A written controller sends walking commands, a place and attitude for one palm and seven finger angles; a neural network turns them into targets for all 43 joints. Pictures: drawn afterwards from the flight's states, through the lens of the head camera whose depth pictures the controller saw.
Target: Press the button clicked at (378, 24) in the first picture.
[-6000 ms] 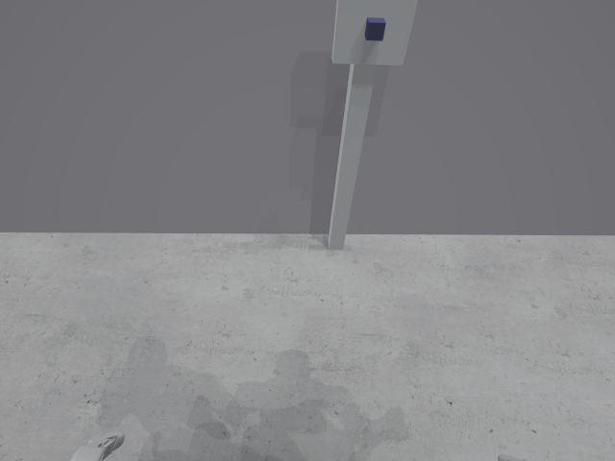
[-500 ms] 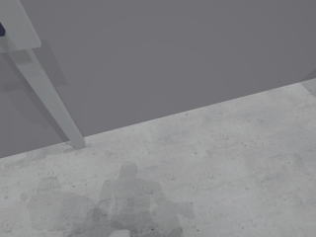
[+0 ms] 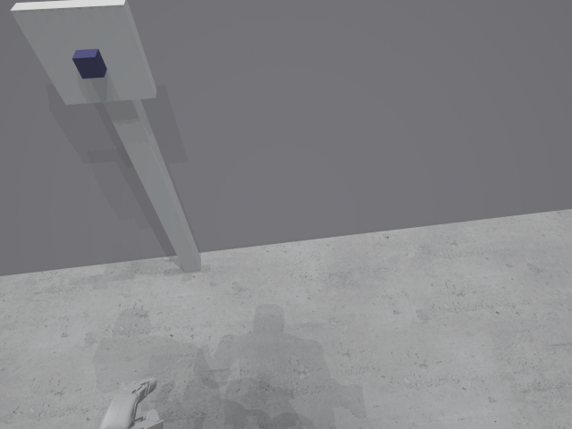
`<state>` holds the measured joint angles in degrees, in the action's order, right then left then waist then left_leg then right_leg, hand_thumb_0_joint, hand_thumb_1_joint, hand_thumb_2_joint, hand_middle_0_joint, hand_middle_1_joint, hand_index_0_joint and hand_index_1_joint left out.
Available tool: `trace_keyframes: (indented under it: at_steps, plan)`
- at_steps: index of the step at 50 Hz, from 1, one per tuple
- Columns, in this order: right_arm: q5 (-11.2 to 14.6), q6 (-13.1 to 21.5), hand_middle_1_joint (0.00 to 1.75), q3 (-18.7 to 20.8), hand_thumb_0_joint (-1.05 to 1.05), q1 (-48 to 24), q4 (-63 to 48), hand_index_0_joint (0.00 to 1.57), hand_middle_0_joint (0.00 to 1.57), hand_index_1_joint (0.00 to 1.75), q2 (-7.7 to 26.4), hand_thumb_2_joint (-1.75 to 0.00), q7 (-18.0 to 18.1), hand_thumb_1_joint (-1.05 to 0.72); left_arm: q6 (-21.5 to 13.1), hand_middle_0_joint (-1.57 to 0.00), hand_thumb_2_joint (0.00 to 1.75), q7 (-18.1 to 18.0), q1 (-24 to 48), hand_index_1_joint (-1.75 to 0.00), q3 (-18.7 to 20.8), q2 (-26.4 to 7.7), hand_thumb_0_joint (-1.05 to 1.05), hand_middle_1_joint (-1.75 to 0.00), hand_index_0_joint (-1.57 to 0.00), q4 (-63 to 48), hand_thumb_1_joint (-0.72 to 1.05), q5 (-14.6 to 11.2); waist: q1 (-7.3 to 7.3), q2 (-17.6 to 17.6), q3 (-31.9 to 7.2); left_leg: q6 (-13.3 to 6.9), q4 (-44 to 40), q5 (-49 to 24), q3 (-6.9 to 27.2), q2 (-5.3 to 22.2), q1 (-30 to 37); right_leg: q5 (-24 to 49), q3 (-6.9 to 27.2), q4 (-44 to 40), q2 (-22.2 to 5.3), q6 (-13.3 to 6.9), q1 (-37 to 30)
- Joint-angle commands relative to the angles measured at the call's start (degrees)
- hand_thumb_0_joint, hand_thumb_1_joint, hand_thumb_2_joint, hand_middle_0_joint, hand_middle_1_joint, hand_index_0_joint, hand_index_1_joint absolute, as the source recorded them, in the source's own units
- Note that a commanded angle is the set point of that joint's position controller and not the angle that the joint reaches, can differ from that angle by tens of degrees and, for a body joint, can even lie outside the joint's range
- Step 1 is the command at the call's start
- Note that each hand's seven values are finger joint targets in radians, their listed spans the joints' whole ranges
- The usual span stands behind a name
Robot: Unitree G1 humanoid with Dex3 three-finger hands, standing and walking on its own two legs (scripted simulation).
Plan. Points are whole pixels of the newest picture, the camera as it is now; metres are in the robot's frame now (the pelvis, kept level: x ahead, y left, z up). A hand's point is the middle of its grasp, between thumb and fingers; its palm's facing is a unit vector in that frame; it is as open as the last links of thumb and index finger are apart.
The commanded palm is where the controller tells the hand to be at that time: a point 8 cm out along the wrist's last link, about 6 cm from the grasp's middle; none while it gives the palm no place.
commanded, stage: turn to face it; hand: left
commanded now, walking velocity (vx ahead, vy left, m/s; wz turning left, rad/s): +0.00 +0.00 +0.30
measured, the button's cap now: (90, 62) +0.69 +0.38 +0.13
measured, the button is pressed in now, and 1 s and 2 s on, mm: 0 0 0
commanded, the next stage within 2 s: take the last steps up to it in 0.14 s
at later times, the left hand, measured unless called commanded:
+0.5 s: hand out of the picture -0.06 +0.19 -0.17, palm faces +0.28 -0.93 -0.22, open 7.3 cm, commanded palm none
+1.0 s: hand (153, 379) +0.22 +0.23 -0.17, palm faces +0.14 -0.97 -0.19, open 7.3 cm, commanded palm none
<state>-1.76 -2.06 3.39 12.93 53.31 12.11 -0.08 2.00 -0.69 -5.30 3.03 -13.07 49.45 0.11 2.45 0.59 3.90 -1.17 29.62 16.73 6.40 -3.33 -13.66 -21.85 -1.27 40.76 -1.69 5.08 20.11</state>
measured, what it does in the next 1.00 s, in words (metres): walks ahead: right foot, then left foot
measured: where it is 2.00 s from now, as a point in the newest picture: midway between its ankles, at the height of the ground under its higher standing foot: outside the picture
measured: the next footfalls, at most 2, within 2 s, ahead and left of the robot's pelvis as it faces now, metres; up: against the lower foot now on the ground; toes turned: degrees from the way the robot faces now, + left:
right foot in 0.04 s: +0.04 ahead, -0.12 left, +0.00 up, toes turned -2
left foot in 0.52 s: +0.03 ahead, +0.13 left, +0.00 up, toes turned +16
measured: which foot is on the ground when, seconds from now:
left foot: down 0.00-0.04, up 0.06-0.50, down 0.52-1.00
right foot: up 0.00-0.02, down 0.04-0.52, up 0.54-1.00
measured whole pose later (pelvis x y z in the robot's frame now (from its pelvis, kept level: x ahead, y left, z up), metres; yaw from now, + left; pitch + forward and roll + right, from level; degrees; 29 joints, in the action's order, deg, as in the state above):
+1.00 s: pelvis +0.15 +0.04 -0.01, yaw +9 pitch -2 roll +1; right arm -1.7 2.7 1.6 27.6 66.7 7.5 1.5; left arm -0.5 1.1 -8.2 2.8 -10.0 58.4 1.0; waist 3.0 0.4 4.2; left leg 0.1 20.7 24.9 -7.1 0.6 6.6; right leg -12.4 -6.7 38.3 -3.9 -0.4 26.9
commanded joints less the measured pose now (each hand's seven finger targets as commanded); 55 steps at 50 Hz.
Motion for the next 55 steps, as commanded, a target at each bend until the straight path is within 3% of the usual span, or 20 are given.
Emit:
trace_keyframes:
  at_steps: [1,2,3,5,8,13,19,23,25,26,27,28,31,35,47,50,51,52,53,55]
  plan:
    - [1.38,1.46,0.30,2.30,0.00,0.81,-4.13,0.20,0.20,0.30,7.87,-0.90,0.37,-0.90,-2.88,-0.20,0.90,-1.18,-9.15,-0.30,1.91,-9.36,0.00,-0.30,-0.20,-1.87,0.90,0.63,-4.08,-2.54,-10.82,-0.55,7.56,-16.58,6.75,7.23,-7.69,22.66,6.94,-19.96,-9.19,-3.01,-22.08]
    - [1.45,1.50,0.30,1.60,0.00,0.96,-5.69,0.20,0.20,0.30,4.69,-0.90,0.30,-0.90,-3.19,-0.20,0.90,-1.52,-10.89,-0.30,2.82,-13.90,0.00,-0.30,-0.20,-1.57,0.90,1.33,-4.73,-16.83,-11.11,3.27,19.56,14.24,-2.62,-0.96,-18.01,37.14,20.60,-19.88,-23.92,-10.15,-26.47]
    - [1.21,0.68,0.30,2.36,0.00,0.76,-5.68,0.20,0.20,0.30,6.98,-0.90,0.76,-0.90,-2.80,-0.20,0.90,-1.43,-11.57,-0.30,2.37,-13.97,0.00,-0.30,-0.20,-1.90,0.90,0.99,-4.89,-13.08,-11.11,3.07,29.03,20.26,-0.64,0.88,-15.52,37.13,19.91,-20.65,-27.47,-14.86,-18.86]
    - [0.75,-0.64,0.30,2.63,0.00,0.92,-3.14,0.20,0.20,0.30,6.82,-0.90,0.26,-0.90,-2.44,-0.20,0.90,-1.80,-4.97,-0.30,2.07,-9.73,0.00,-0.30,-0.20,-2.59,0.90,0.81,-2.31,-10.85,-4.99,3.20,37.48,13.28,-0.52,2.96,-15.84,24.91,14.34,-23.50,-20.99,-13.97,-11.27]
    - [0.58,-0.99,0.30,2.17,0.00,1.42,-1.14,0.20,0.20,0.30,5.74,-0.90,-0.49,-0.90,-2.91,-0.20,0.90,-1.31,-4.25,-0.30,1.03,-6.86,0.00,-0.30,-0.20,-2.27,0.90,0.86,-1.32,-9.30,-2.00,4.26,39.07,6.02,-2.97,4.08,-15.96,26.01,4.81,-22.69,-15.42,-11.51,-9.37]
    - [0.71,-1.01,0.30,1.31,0.00,-1.60,-0.74,0.20,0.20,0.30,4.55,-0.90,-0.50,-0.90,-3.23,-0.20,0.90,-1.24,-10.70,-0.30,1.39,-7.68,0.00,-0.30,-0.20,0.88,0.90,1.26,-3.72,-10.63,-3.68,5.26,29.19,6.61,-5.83,4.66,-14.89,29.64,2.60,-22.22,-15.52,-11.83,-15.10]
    - [0.56,0.73,0.30,0.35,0.00,-7.54,-1.85,0.20,0.20,0.30,3.65,-0.90,-1.54,-0.90,-4.17,-0.20,0.90,-0.59,-17.21,-0.30,1.90,-8.73,0.00,-0.30,-0.20,5.73,0.90,1.85,-6.86,-10.66,-2.98,3.84,16.51,8.28,-9.10,6.08,-13.74,12.37,6.41,-26.08,-18.77,-12.94,-17.85]
    - [0.73,2.39,0.30,-0.42,0.00,-1.79,0.24,0.20,0.20,0.30,2.27,-0.90,-1.27,-0.90,-4.04,-0.20,0.90,-0.25,-15.71,-0.30,1.94,-8.67,0.00,-0.30,-0.20,7.70,0.90,1.61,-3.96,-9.58,-4.08,2.32,-0.10,3.46,-12.87,4.20,0.07,9.16,1.85,-22.07,-15.97,-10.90,-12.34]
    - [0.80,3.43,0.30,0.40,0.00,7.04,3.60,0.20,0.20,0.30,6.45,-0.90,-0.52,-0.90,-3.68,-0.20,0.90,0.08,-13.87,-0.30,1.11,-5.74,0.00,-0.30,-0.20,7.83,0.90,0.74,0.41,2.54,-6.43,0.53,-9.82,-0.58,-7.85,8.33,17.74,2.20,-4.55,-10.00,-10.30,-6.39,0.05]
    - [0.21,3.61,0.30,1.75,0.00,11.71,4.75,0.20,0.20,0.30,11.95,-0.90,0.03,-0.90,-3.47,-0.20,0.90,0.49,-13.66,-0.30,0.11,-1.59,0.00,-0.30,-0.20,6.47,0.90,0.54,2.40,18.79,-6.13,-4.55,-14.63,3.40,10.27,21.97,22.81,-8.37,-10.39,3.98,-3.33,-3.31,12.61]
    - [0.25,3.08,0.30,1.76,0.00,14.94,5.78,0.20,0.20,0.30,12.98,-0.90,0.53,-0.90,-3.51,-0.20,0.90,0.21,-9.73,-0.30,-0.33,-1.75,0.00,-0.30,-0.20,4.82,0.90,1.23,3.73,16.85,-2.20,-8.82,-18.20,2.95,15.27,26.51,19.99,-13.30,-6.36,12.75,-2.34,-3.87,17.52]
    - [0.22,2.91,0.30,1.13,0.00,12.13,5.30,0.20,0.20,0.30,11.20,-0.90,0.64,-0.90,-3.27,-0.20,0.90,0.20,-9.03,-0.30,-0.02,-2.72,0.00,-0.30,-0.20,5.16,0.90,1.64,2.66,11.87,0.09,-9.87,-19.33,9.07,12.99,26.32,15.06,-11.82,-3.72,16.95,-4.68,-4.78,17.02]
    - [0.55,4.01,0.30,-0.46,0.00,6.86,4.40,0.20,0.20,0.30,6.62,-0.90,1.31,-0.90,-3.07,-0.20,0.90,1.38,-9.48,-0.30,0.10,-2.17,0.00,-0.30,-0.20,7.92,0.90,1.65,-0.27,8.06,7.16,-8.03,-21.34,3.50,5.91,21.48,7.24,-0.41,-1.33,22.79,-6.40,-4.48,17.42]
    - [1.02,5.58,0.30,-0.51,0.00,8.34,5.39,0.20,0.20,0.30,4.40,-0.90,1.60,-0.90,-2.62,-0.20,0.90,1.52,-13.18,-0.30,0.14,-0.76,0.00,-0.30,-0.20,9.80,0.90,1.47,-2.60,5.34,4.28,-7.14,-20.39,-13.77,-2.71,17.41,9.34,7.69,-2.27,22.67,-5.74,-3.02,15.79]
    - [0.18,5.85,0.30,-0.45,0.00,16.25,11.05,0.20,0.20,0.30,4.20,-0.90,2.30,-0.90,-3.41,-0.20,0.90,1.63,-0.44,-0.30,0.01,0.91,0.00,-0.30,-0.20,4.77,0.90,0.84,-0.49,6.68,5.58,-7.22,-13.00,-36.67,-6.69,18.78,13.22,8.77,-6.08,-2.06,-2.33,-5.69,8.76]
    - [0.79,5.77,0.30,-0.22,0.00,15.15,11.28,0.20,0.20,0.30,5.15,-0.90,2.15,-0.90,-4.68,-0.20,0.90,1.19,-15.37,-0.30,1.00,-2.13,0.00,-0.30,-0.20,9.33,0.90,1.19,-7.31,2.03,-3.11,-4.07,4.93,-41.92,-9.41,15.46,8.46,15.11,-6.97,-10.72,0.65,-7.34,-13.43]
    - [1.37,5.97,0.30,-0.30,0.00,15.13,10.67,0.20,0.20,0.30,3.52,-0.90,1.66,-0.90,-5.53,-0.20,0.90,0.61,-23.18,-0.30,2.18,-6.35,0.00,-0.30,-0.20,11.76,0.90,1.64,-10.44,-4.68,-8.94,-1.60,18.67,-27.35,-12.13,11.53,-1.52,21.77,2.69,-11.28,-8.45,-10.45,-26.64]
    - [1.84,6.14,0.30,-0.55,0.00,19.32,9.61,0.20,0.20,0.30,0.42,-0.90,1.62,-0.90,-5.91,-0.20,0.90,0.19,-27.49,-0.30,3.27,-11.66,0.00,-0.30,-0.20,12.62,0.90,1.24,-9.07,-17.33,-16.77,0.99,37.48,14.15,-12.77,2.58,-12.65,35.12,25.49,-17.25,-24.72,-17.63,-35.90]
    - [1.94,5.49,0.30,-0.43,0.00,16.22,9.02,0.20,0.20,0.30,2.06,-0.90,1.96,-0.90,-5.49,-0.20,0.90,-0.03,-25.92,-0.30,3.08,-11.79,0.00,-0.30,-0.20,12.09,0.90,0.11,-9.27,-10.46,-15.05,-0.08,44.95,17.84,-5.87,4.52,-13.86,30.86,26.76,-21.70,-26.24,-20.49,-30.27]
    - [1.44,4.60,0.30,-0.01,0.00,11.79,9.03,0.20,0.20,0.30,0.16,-0.90,1.30,-0.90,-5.07,-0.20,0.90,-0.43,-14.42,-0.30,2.01,-6.99,0.00,-0.30,-0.20,9.63,0.90,0.10,-6.01,-4.00,-4.09,-0.20,46.32,9.12,-5.33,8.78,-14.68,9.32,20.74,-27.70,-22.49,-17.32,-13.48]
